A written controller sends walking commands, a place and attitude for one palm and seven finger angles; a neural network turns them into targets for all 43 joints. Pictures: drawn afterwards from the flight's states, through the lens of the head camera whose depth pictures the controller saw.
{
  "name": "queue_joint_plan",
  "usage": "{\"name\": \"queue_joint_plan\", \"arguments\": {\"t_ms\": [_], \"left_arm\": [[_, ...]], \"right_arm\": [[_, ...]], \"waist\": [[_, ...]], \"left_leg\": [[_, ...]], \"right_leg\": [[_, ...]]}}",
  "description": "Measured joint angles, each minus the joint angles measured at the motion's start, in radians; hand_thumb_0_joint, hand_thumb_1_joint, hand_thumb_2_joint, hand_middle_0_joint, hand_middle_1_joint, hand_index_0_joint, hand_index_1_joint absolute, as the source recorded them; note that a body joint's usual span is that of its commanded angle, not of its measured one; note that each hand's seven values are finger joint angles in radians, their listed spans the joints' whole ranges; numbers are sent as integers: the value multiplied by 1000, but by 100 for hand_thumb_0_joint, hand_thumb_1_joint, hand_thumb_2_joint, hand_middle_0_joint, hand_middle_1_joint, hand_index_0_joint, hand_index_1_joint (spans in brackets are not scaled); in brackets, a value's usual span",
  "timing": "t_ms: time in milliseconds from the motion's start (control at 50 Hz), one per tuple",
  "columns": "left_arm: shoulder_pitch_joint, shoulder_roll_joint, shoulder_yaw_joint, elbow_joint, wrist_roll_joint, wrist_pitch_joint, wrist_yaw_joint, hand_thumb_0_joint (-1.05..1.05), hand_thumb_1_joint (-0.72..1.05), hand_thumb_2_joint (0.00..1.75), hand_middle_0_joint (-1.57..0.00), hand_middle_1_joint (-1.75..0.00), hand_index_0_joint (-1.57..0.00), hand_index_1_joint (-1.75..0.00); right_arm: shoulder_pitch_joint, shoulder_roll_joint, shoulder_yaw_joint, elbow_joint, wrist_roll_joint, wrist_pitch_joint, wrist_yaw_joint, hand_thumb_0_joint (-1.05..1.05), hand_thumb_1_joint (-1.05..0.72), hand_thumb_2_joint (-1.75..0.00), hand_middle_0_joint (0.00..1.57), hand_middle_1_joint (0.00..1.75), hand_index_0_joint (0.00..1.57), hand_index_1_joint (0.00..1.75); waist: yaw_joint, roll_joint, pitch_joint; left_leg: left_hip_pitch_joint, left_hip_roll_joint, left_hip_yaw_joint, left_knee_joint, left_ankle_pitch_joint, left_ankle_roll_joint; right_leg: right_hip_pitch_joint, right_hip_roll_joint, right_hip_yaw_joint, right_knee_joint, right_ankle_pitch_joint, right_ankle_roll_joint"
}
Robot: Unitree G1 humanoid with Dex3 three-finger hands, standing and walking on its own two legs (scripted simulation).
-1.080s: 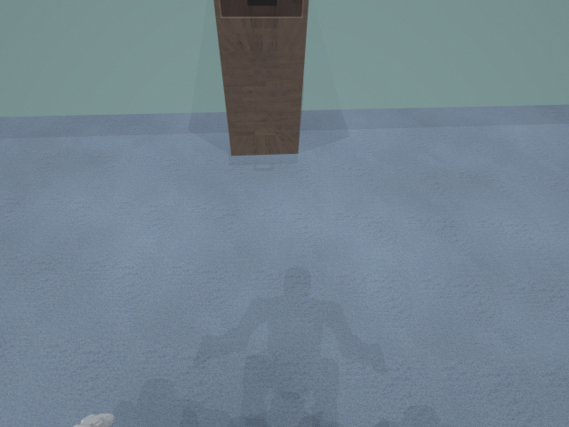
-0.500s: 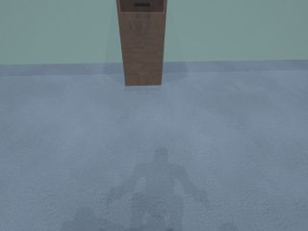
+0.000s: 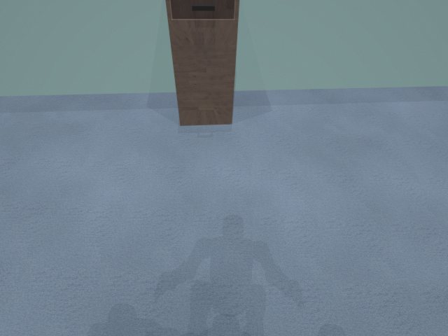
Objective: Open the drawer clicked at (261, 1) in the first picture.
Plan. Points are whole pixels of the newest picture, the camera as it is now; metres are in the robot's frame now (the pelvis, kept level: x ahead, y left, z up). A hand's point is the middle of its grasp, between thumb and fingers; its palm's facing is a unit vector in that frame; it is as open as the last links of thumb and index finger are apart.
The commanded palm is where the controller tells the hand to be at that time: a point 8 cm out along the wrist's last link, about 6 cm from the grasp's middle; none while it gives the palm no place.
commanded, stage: look at it before walking up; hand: left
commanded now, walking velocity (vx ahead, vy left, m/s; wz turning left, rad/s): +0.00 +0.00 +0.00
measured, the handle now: (203, 6) +1.58 +0.19 +0.01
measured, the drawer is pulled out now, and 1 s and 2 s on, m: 0.00 0.00 0.00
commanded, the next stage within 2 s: walk to a spot facing it in 0.36 s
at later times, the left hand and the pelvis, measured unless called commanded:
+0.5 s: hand out of the picture +0.07 +0.25 -0.16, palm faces -0.03 -0.94 -0.33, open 7.4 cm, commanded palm none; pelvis +0.00 +0.00 +0.00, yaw +0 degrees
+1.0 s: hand out of the picture +0.02 +0.17 -0.19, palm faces +0.02 -0.99 -0.11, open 7.4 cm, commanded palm none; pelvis +0.13 +0.02 -0.02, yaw -4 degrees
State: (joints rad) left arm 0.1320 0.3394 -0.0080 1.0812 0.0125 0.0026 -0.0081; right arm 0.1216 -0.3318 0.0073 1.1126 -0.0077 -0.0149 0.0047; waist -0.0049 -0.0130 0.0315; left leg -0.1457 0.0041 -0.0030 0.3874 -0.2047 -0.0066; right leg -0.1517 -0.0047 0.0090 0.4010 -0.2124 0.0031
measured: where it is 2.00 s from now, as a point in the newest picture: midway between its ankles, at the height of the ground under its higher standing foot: (234, 269)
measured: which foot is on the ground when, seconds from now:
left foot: down 0.00-0.80, up 0.82-1.00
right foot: down 0.00-1.00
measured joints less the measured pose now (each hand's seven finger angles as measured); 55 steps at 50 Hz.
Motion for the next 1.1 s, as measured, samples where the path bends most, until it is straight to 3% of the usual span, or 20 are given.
{"name": "queue_joint_plan", "arguments": {"t_ms": [520,640,780,840,900,940,1000,1040,1100], "left_arm": [[18,0,1,12,1,2,6,1,91,90,-20,-30,-20,-30],[101,-48,7,6,10,19,-6,1,91,90,-20,-30,-20,-30],[223,-125,20,12,14,0,-18,1,91,90,-20,-30,-20,-30],[257,-159,28,17,14,-30,-8,1,91,90,-20,-30,-20,-30],[299,-184,34,20,21,-52,10,1,91,90,-20,-30,-20,-30],[328,-193,35,34,25,-52,16,1,91,90,-20,-30,-20,-30],[361,-198,38,67,19,-38,10,1,91,90,-20,-30,-20,-30],[374,-206,43,88,11,-25,3,1,91,90,-20,-30,-20,-30],[342,-194,54,103,13,1,1,1,91,90,-20,-30,-20,-30]], "right_arm": [[-4,1,2,5,-1,4,-2,1,-90,-90,21,30,21,30],[61,50,1,-4,-14,16,3,1,-91,-90,20,30,21,29],[178,114,-10,2,-8,-2,4,1,-90,-90,21,30,21,30],[210,132,-15,17,-6,0,1,1,-91,-90,21,30,21,29],[195,149,-21,21,-5,8,3,1,-91,-90,21,30,21,29],[164,158,-26,2,-1,4,7,1,-91,-90,21,30,20,29],[115,168,-30,-47,2,-24,12,1,-91,-90,20,30,20,29],[89,167,-35,-80,-4,-60,6,1,-91,-90,21,30,21,29],[89,186,-36,-97,-12,-81,-7,1,-91,-90,20,30,21,29]], "waist": [[6,2,0],[13,1,-42],[12,10,-45],[11,23,-38],[35,8,-21],[45,-11,-13],[37,-39,-3],[27,-39,4],[12,-45,-1]], "left_leg": [[6,4,1,-13,4,-4],[-17,15,26,68,-96,2],[-31,39,43,207,-205,-7],[-95,56,51,380,-270,4],[-194,52,75,547,-343,6],[-243,53,85,523,-336,9],[-246,58,108,335,-185,10],[-223,65,133,290,-93,22],[-161,66,181,298,-155,41]], "right_leg": [[6,4,1,-14,5,-2],[-30,15,24,71,-89,-13],[-49,39,39,202,-182,-20],[-26,50,19,207,-217,-25],[26,40,25,153,-216,-26],[57,28,41,115,-214,-16],[92,5,65,103,-238,8],[41,0,69,264,-280,-5],[-119,-4,30,652,-251,-37]]}}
